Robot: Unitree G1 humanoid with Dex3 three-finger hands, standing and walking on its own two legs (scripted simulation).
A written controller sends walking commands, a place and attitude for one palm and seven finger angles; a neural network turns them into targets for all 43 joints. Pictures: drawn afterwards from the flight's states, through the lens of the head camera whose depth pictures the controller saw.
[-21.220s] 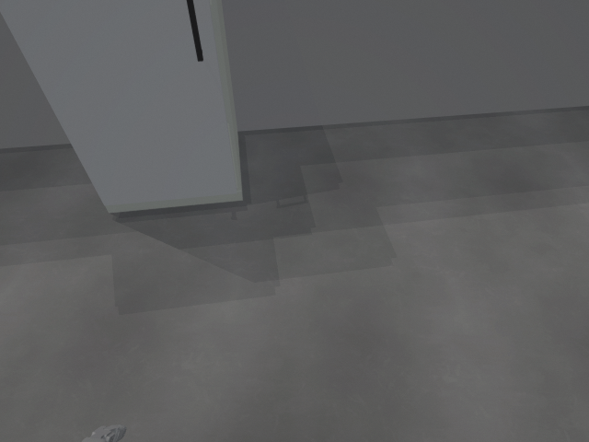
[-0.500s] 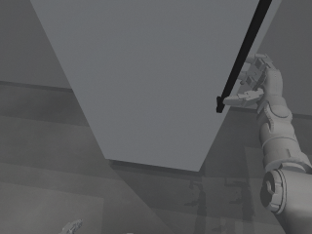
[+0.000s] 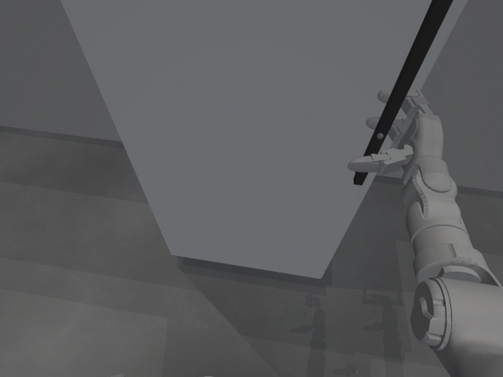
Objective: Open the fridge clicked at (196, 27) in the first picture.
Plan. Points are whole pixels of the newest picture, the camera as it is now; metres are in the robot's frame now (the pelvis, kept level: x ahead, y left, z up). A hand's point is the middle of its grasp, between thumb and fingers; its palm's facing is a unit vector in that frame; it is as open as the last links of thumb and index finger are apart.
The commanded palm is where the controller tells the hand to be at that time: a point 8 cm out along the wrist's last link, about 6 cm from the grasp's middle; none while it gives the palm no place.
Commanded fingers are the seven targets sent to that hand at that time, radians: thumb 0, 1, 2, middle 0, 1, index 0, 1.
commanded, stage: slide the fingers in behind the handle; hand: right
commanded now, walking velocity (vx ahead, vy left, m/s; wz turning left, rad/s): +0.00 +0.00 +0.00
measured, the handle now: (399, 79) +0.53 -0.15 +0.21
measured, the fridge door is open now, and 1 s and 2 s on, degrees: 0 0 0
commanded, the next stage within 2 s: grip the handle and tug to test in 0.56 s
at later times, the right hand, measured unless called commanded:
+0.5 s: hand (377, 133) +0.48 -0.13 +0.14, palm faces +0.03 +1.00 +0.00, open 14.0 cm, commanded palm +0.45 -0.18 +0.15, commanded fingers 0.00 0.50 -0.30 0.30 1.20 0.30 1.20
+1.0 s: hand (378, 135) +0.48 -0.13 +0.14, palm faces +0.02 +1.00 +0.02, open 11.2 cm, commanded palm +0.45 -0.18 +0.15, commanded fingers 0.00 -0.34 -0.66 0.39 1.32 0.39 1.32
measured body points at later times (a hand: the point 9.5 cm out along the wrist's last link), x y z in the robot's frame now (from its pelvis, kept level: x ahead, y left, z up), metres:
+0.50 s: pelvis +0.00 +0.00 +0.00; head +0.05 +0.01 +0.45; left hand +0.04 +0.27 -0.12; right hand +0.48 -0.18 +0.15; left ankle +0.03 +0.12 -0.73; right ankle -0.01 -0.11 -0.73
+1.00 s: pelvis +0.01 +0.00 +0.00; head +0.05 +0.00 +0.45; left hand +0.07 +0.26 -0.12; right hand +0.47 -0.19 +0.14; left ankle +0.03 +0.12 -0.73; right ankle -0.01 -0.11 -0.73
